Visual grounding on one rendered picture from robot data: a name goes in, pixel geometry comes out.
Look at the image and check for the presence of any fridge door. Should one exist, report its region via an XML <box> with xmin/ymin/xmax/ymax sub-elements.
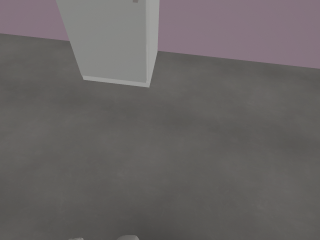
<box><xmin>56</xmin><ymin>0</ymin><xmax>147</xmax><ymax>83</ymax></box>

